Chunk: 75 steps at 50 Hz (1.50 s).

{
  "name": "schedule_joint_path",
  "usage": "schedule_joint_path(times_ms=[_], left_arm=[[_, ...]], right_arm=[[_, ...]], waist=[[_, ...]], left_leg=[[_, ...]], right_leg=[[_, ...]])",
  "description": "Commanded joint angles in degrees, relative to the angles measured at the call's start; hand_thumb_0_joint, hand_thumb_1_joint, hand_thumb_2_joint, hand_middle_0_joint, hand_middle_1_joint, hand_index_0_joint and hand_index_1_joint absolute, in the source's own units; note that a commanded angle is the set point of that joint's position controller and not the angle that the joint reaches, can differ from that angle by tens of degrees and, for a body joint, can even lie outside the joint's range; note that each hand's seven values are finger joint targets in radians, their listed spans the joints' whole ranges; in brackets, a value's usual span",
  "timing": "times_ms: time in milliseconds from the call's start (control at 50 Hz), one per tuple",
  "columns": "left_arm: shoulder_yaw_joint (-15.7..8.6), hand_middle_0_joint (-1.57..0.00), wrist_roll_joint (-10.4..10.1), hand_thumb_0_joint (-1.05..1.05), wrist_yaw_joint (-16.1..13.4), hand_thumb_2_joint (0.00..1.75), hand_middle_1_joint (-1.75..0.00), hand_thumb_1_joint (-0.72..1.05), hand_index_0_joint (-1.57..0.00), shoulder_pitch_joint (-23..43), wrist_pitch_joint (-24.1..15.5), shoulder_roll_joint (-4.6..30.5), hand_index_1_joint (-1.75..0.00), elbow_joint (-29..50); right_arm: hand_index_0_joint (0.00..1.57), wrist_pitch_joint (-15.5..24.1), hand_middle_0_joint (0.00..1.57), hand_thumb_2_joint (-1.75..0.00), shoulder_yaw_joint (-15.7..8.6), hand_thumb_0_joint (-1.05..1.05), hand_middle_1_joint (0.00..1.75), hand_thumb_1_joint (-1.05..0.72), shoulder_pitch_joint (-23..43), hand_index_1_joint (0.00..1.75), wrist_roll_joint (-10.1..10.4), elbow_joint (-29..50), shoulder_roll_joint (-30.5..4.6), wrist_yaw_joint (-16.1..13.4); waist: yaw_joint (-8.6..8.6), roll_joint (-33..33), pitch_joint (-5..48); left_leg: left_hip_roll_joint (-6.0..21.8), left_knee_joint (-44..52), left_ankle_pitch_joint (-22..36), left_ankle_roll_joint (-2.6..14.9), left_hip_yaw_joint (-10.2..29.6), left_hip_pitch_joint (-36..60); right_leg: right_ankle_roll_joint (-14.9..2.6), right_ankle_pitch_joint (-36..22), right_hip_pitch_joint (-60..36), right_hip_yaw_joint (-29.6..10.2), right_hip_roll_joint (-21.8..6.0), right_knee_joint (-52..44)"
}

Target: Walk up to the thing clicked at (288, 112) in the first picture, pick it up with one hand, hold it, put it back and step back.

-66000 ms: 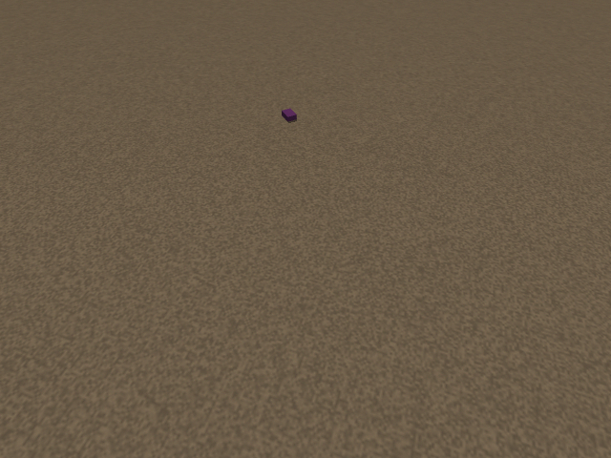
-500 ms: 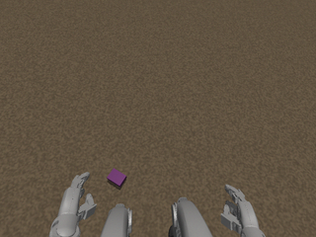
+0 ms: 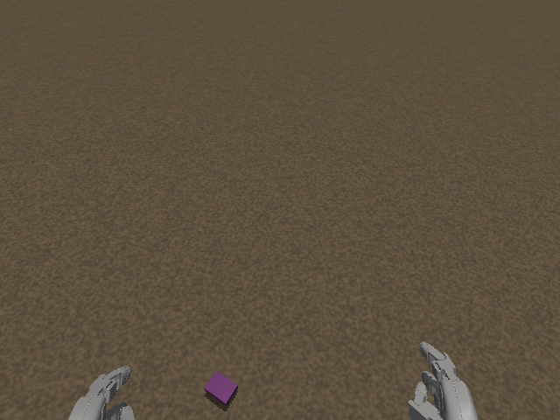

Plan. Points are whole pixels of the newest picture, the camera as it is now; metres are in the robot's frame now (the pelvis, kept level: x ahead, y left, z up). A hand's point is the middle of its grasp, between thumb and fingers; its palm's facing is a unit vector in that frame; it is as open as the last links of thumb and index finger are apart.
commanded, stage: home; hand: left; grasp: from above
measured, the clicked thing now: (221, 388) +0.40 +0.15 -0.70
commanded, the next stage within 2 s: stand in 1.88 s
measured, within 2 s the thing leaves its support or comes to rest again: neither
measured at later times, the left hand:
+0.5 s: hand out of the picture +0.15 +0.17 -0.05, palm faces +0.05 -0.98 -0.20, open 7.4 cm
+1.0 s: hand out of the picture +0.15 +0.17 -0.05, palm faces +0.05 -0.98 -0.20, open 7.4 cm
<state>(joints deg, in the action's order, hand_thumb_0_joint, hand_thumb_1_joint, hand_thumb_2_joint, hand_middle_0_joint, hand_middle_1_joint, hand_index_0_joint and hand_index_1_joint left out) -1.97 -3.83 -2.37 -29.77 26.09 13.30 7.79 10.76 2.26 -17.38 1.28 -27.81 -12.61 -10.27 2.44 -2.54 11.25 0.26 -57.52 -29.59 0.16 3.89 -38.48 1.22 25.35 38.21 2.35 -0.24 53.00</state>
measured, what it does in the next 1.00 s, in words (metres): stands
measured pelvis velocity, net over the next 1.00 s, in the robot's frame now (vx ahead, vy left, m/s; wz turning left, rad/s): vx -0.01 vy -0.01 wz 0.00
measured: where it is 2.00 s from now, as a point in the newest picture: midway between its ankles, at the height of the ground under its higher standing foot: outside the picture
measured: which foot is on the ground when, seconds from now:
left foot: down 0.00-1.00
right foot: down 0.00-1.00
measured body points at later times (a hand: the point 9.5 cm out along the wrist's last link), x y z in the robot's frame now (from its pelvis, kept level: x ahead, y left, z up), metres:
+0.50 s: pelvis -0.01 +0.00 +0.00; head +0.01 +0.00 +0.45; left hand +0.15 +0.23 -0.03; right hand +0.15 -0.25 -0.06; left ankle -0.01 +0.11 -0.68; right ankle +0.01 -0.14 -0.68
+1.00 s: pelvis -0.01 -0.01 +0.00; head +0.00 +0.00 +0.45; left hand +0.15 +0.22 -0.03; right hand +0.15 -0.25 -0.06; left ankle -0.01 +0.11 -0.68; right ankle +0.01 -0.14 -0.68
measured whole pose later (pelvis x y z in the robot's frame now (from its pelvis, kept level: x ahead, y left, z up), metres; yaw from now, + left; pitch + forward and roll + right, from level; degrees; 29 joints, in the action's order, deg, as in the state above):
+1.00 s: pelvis -0.01 -0.01 +0.00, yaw +0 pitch +10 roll -3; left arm -1.5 -3.2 -1.2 -29.0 25.2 13.3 7.5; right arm 14.0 1.9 -17.3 0.5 -30.2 -12.7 -10.4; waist 2.0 -2.1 9.6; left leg 0.6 -58.7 -29.3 -0.4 4.0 -39.1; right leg 0.8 25.1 39.1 2.4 0.1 54.4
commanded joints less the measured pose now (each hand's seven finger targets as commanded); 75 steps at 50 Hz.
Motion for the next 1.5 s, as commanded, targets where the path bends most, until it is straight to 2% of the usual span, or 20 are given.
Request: schedule_joint_path(times_ms=[0, 180, 320, 560, 700, 720, 740, 780, 880, 900, 920, 940, 960, 1080, 1140, 1200, 1220, 1320, 1420, 1480], left_arm=[[-2.7, -0.2, 0.5, 0.0, 0.8, 0.9, -0.3, 0.9, -0.2, 2.6, -3.0, 5.3, -0.3, 9.5], [-2.7, -0.2, 1.3, 0.0, 0.7, 0.9, -0.3, 0.9, -0.2, 2.3, -4.4, 5.5, -0.3, 9.8], [-2.9, -0.2, 0.7, 0.0, 0.6, 0.9, -0.3, 0.9, -0.2, 1.7, -4.2, 5.3, -0.3, 8.6], [-3.3, -0.2, 0.8, 0.0, 0.6, 0.9, -0.3, 0.9, -0.2, 3.3, -4.3, 5.8, -0.3, 10.1], [-3.1, -0.2, 0.8, 0.0, 0.8, 0.9, -0.3, 0.9, -0.2, 1.7, -3.7, 5.4, -0.3, 9.3], [-3.5, -0.2, 0.7, 0.0, 0.8, 0.9, -0.3, 0.9, -0.2, 3.8, -4.1, 6.4, -0.3, 11.4], [-3.0, -0.2, 1.0, 0.0, 0.8, 0.9, -0.3, 0.9, -0.2, 1.3, -3.7, 5.5, -0.3, 8.5], [-3.1, -0.2, 0.8, 0.0, 0.8, 0.9, -0.3, 0.9, -0.2, 3.6, -3.7, 5.9, -0.3, 10.6], [-2.7, -0.2, 0.9, 0.0, 0.9, 0.9, -0.3, 0.9, -0.2, 1.0, -3.3, 5.4, -0.3, 8.6], [-2.8, -0.2, 0.8, 0.0, 0.8, 0.9, -0.3, 0.9, -0.2, 2.9, -3.6, 5.7, -0.3, 10.8], [-4.1, -0.2, 0.8, 0.0, 0.7, 0.9, -0.3, 0.9, -0.2, 3.5, -3.8, 6.9, -0.3, 12.7], [-2.9, -0.2, 1.1, 0.0, 0.7, 0.9, -0.3, 0.9, -0.2, 1.7, -3.7, 5.9, -0.3, 9.7], [-3.4, -0.2, 0.8, 0.0, 0.8, 0.9, -0.3, 0.9, -0.2, 3.4, -4.0, 6.5, -0.3, 12.5], [-2.7, -0.2, 0.8, 0.0, 0.9, 0.9, -0.3, 0.9, -0.2, 3.0, -3.7, 5.7, -0.3, 11.4], [-3.5, -0.2, 0.8, 0.0, 0.8, 0.9, -0.3, 0.9, -0.2, 0.5, -3.5, 6.0, -0.3, 10.4], [-3.3, -0.2, 1.0, 0.0, 0.7, 0.9, -0.3, 0.9, -0.2, 2.0, -3.5, 6.3, -0.3, 10.6], [-2.5, -0.2, 0.9, 0.0, 0.9, 0.9, -0.3, 0.9, -0.2, 1.2, -3.3, 5.2, -0.3, 9.3], [-3.1, -0.2, 1.0, 0.0, 0.7, 0.9, -0.3, 0.9, -0.2, 3.8, -3.8, 6.3, -0.3, 11.9], [-3.4, -0.2, 1.0, 0.0, 0.6, 0.9, -0.3, 0.9, -0.2, 1.0, -3.6, 6.4, -0.3, 11.7], [-2.8, -0.2, 1.1, 0.0, 0.6, 0.9, -0.3, 0.9, -0.2, 1.1, -3.5, 5.8, -0.3, 11.2]], right_arm=[[0.2, 4.6, 0.2, -0.9, -3.3, 0.0, 0.3, -0.9, 2.9, 0.3, -0.3, 8.2, -7.2, -0.7], [0.2, 5.0, 0.2, -0.9, -3.6, 0.0, 0.3, -0.9, 3.3, 0.3, -0.8, 7.4, -7.4, -0.2], [0.2, 4.9, 0.2, -0.9, -3.5, 0.0, 0.3, -0.9, 4.1, 0.3, -0.6, 7.8, -7.5, -0.1], [0.2, 5.9, 0.2, -0.9, -3.5, 0.0, 0.3, -0.9, 4.0, 0.3, -0.6, 7.5, -7.4, -0.5], [0.2, 6.4, 0.2, -0.9, -3.3, 0.0, 0.3, -0.9, 3.9, 0.3, -0.6, 7.4, -7.2, -0.7], [0.2, 6.3, 0.2, -0.9, -3.5, 0.0, 0.3, -0.9, 4.1, 0.3, -0.6, 7.2, -7.6, -0.7], [0.2, 6.3, 0.2, -0.9, -3.4, 0.0, 0.3, -0.9, 4.2, 0.3, -0.6, 7.2, -7.4, -0.8], [0.2, 6.5, 0.2, -0.9, -3.4, 0.0, 0.3, -0.9, 4.3, 0.3, -0.5, 7.6, -7.5, -0.8], [0.2, 6.9, 0.2, -0.9, -3.3, 0.0, 0.3, -0.9, 4.1, 0.3, -0.6, 7.1, -7.1, -0.9], [0.2, 6.9, 0.2, -0.9, -3.3, 0.0, 0.3, -0.9, 4.2, 0.3, -0.5, 7.2, -7.2, -0.9], [0.2, 7.0, 0.2, -0.9, -3.7, 0.0, 0.3, -0.9, 3.8, 0.3, -0.5, 7.2, -7.5, -1.0], [0.2, 6.8, 0.2, -0.9, -3.5, 0.0, 0.3, -0.9, 4.0, 0.3, -0.6, 6.7, -7.2, -1.0], [0.2, 6.9, 0.2, -0.9, -3.6, 0.0, 0.3, -0.9, 3.7, 0.3, -0.6, 6.9, -7.4, -0.9], [0.2, 6.8, 0.2, -0.9, -3.7, 0.0, 0.3, -0.9, 4.2, 0.3, -0.7, 6.6, -7.7, -0.9], [0.2, 6.6, 0.2, -0.9, -4.0, 0.0, 0.3, -0.9, 3.6, 0.3, -0.7, 6.7, -7.6, -0.9], [0.2, 6.4, 0.2, -0.9, -3.8, 0.0, 0.3, -0.9, 3.8, 0.3, -0.8, 6.5, -7.5, -0.7], [0.2, 6.3, 0.2, -0.9, -3.6, 0.0, 0.3, -0.9, 3.7, 0.3, -0.8, 6.7, -7.2, -0.7], [0.2, 6.5, 0.2, -0.9, -3.9, 0.0, 0.3, -0.9, 4.3, 0.3, -0.8, 7.0, -7.7, -0.8], [0.2, 6.4, 0.2, -0.9, -4.0, 0.0, 0.3, -0.9, 3.8, 0.3, -0.7, 6.8, -7.6, -0.7], [0.2, 6.1, 0.2, -0.9, -4.1, 0.0, 0.3, -0.9, 3.4, 0.3, -0.9, 6.8, -7.7, -0.6]], waist=[[0.6, 0.7, 1.8], [-0.22, -2.3, 4.1], [-0.3, 1.1, 1.3], [-0.32, -0.1, 1.6], [-0.22, 0.2, 1.5], [-0.31, 0.6, 0.6], [-0.6, 0.1, 0.1], [-0.03, 0.7, 0.2], [-0.31, 0.2, 0.3], [-0.18, 0.3, 0.5], [-0.47, -0.4, 3.2], [-0.28, -0.2, 1.8], [-0.24, 0.3, 2.9], [-0.09, -0.7, 1.7], [-0.6, 0.0, 4.0], [-0.66, 0.1, 2.2], [0.09, 0.0, 2.8], [0.04, 0.2, 1.4], [-0.74, -1.4, 3.6], [-0.18, -2.0, 3.8]], left_leg=[[-0.7, 9.6, 16.5, 0.52, -0.7, 4.1], [-0.3, 9.3, 22.0, -0.27, -0.1, 6.0], [-0.8, 9.5, 14.4, 0.66, -1.0, 2.8], [-0.6, 10.3, 9.2, 0.7, -0.9, 2.2], [-0.9, 9.7, 8.9, 0.95, -1.3, 1.8], [-0.7, 10.2, 7.7, 0.93, -1.1, 1.3], [-0.8, 10.1, 7.3, 0.85, -1.4, 1.0], [-0.6, 10.3, 6.2, 0.96, -1.1, 1.1], [-0.7, 9.7, 7.7, 0.84, -1.2, 1.2], [-0.7, 9.7, 7.7, 0.9, -1.2, 1.2], [-0.7, 9.4, 9.7, 0.76, -1.2, 2.3], [-0.8, 9.1, 9.9, 0.76, -1.4, 1.8], [-0.8, 8.7, 11.0, 0.85, -1.3, 2.2], [-0.2, 10.0, 11.9, 0.33, -0.2, 2.7], [-0.4, 8.8, 16.7, 0.24, -0.6, 3.2], [-0.6, 8.7, 14.3, 0.5, -1.0, 2.2], [-0.7, 8.5, 14.7, 0.59, -1.1, 2.8], [-0.5, 9.3, 10.8, 0.72, -1.0, 2.1], [-0.3, 9.2, 15.9, 0.14, -0.4, 3.3], [-0.1, 9.0, 17.4, -0.06, -0.4, 4.0]], right_leg=[[-1.57, -11.3, -4.2, 1.8, 1.4, -7.2], [-1.94, -15.1, -5.4, 1.6, 1.6, -5.6], [-1.37, -10.3, -5.5, 1.3, 1.3, -7.7], [-1.45, -5.6, -3.8, 1.1, 1.3, -7.9], [-1.36, -5.6, -4.0, 0.7, 1.1, -8.2], [-1.26, -4.4, -3.6, 1.0, 1.3, -8.3], [-1.35, -4.0, -3.4, 0.8, 1.2, -8.4], [-1.22, -3.2, -3.0, 0.8, 1.3, -8.6], [-1.27, -4.5, -3.1, 0.8, 1.2, -8.2], [-1.23, -4.5, -3.3, 0.9, 1.2, -8.1], [-1.38, -6.1, -4.3, 0.7, 1.3, -7.6], [-1.35, -6.4, -4.1, 0.7, 1.2, -7.7], [-1.31, -7.4, -4.6, 0.7, 1.2, -7.6], [-1.59, -7.6, -3.6, 1.2, 1.5, -6.7], [-1.7, -11.5, -5.5, 1.4, 1.4, -6.1], [-1.5, -10.1, -4.8, 1.0, 1.3, -6.8], [-1.45, -10.6, -4.8, 1.0, 1.3, -6.9], [-1.27, -7.3, -3.9, 1.0, 1.4, -7.5], [-1.73, -11.0, -4.9, 1.3, 1.5, -5.9], [-1.8, -12.0, -4.7, 1.3, 1.6, -5.6]])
